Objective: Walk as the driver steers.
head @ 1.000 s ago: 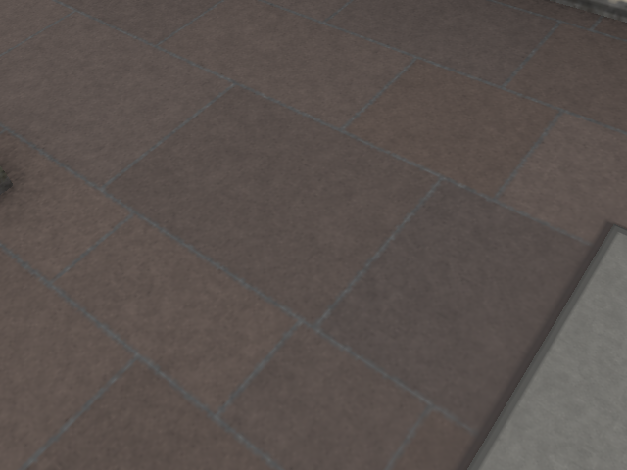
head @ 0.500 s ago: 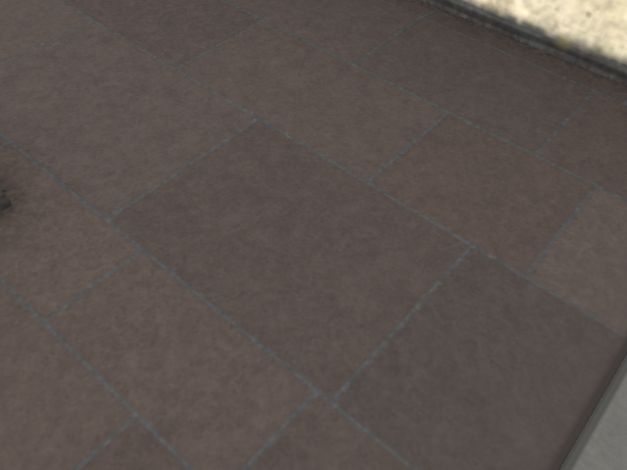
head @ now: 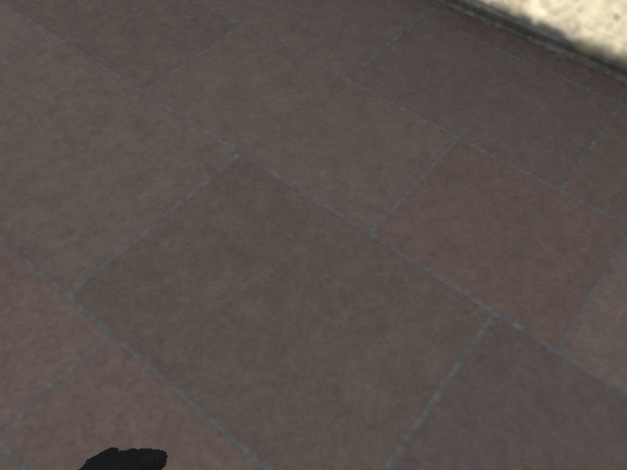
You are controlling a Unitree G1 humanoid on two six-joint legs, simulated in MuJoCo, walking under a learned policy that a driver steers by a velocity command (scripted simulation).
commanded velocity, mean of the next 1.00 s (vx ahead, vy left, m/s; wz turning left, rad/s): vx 0.13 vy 0.00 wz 0.00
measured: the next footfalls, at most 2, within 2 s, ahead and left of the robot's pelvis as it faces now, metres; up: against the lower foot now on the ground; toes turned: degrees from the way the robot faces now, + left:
left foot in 0.26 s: +0.16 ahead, +0.17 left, +0.00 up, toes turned +0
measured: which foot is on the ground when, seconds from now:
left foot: up 0.00-0.24, down 0.26-1.00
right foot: down 0.00-1.00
